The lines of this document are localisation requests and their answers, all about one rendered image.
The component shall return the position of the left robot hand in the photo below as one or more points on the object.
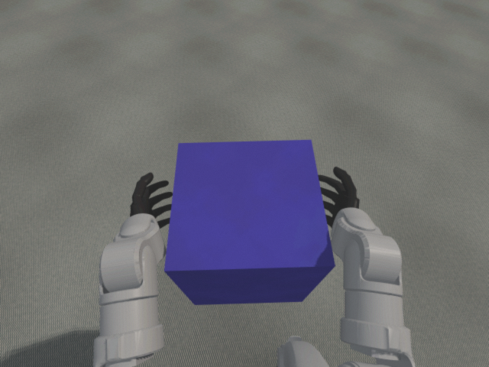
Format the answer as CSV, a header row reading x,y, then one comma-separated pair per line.
x,y
141,202

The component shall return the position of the carton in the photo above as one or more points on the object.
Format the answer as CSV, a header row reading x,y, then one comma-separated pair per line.
x,y
247,223

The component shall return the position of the robot right shin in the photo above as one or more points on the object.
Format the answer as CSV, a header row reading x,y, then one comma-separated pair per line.
x,y
294,338

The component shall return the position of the robot left forearm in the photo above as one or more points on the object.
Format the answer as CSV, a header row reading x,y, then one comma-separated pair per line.
x,y
130,332

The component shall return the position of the robot right thigh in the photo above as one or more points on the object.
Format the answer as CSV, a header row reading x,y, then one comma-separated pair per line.
x,y
299,354

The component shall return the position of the robot right forearm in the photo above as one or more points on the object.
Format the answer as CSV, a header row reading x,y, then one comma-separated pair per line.
x,y
373,322

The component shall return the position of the right robot hand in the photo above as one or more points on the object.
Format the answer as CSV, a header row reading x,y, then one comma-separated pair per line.
x,y
346,196

